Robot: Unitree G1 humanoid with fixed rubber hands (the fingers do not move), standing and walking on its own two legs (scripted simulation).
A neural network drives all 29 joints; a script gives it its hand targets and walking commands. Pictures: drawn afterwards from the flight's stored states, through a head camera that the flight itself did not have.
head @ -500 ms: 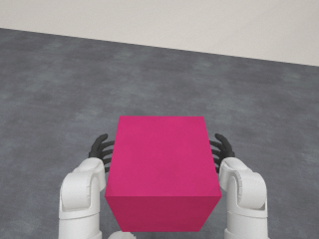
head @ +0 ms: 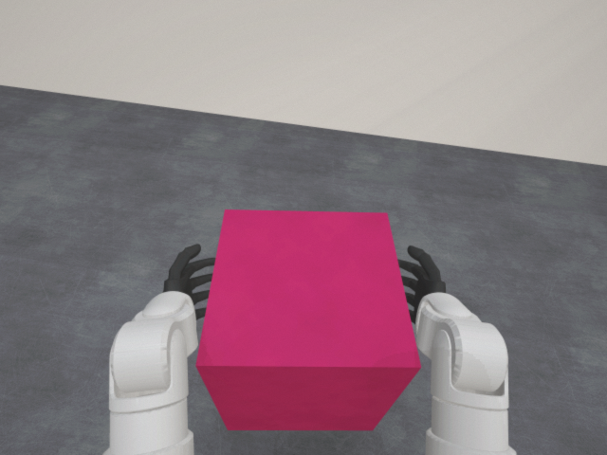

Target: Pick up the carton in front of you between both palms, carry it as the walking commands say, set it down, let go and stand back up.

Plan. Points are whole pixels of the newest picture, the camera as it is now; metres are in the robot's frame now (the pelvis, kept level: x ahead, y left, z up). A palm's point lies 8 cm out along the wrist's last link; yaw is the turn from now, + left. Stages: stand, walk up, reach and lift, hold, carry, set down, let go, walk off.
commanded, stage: carry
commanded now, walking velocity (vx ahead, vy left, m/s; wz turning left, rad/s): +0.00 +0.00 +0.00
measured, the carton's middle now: (303, 327) +0.27 +0.00 +0.01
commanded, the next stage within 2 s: hold in 1.62 s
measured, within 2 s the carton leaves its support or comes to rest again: neither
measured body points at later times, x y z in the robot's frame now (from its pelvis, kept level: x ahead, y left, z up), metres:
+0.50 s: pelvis +0.04 -0.02 -0.01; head +0.02 -0.02 +0.44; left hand +0.31 +0.13 +0.05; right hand +0.31 -0.18 +0.05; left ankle +0.04 +0.08 -0.74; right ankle -0.06 -0.12 -0.74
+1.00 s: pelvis -0.01 -0.02 +0.00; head -0.02 -0.02 +0.45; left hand +0.30 +0.13 +0.02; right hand +0.30 -0.18 +0.02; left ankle +0.04 +0.08 -0.74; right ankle -0.06 -0.12 -0.74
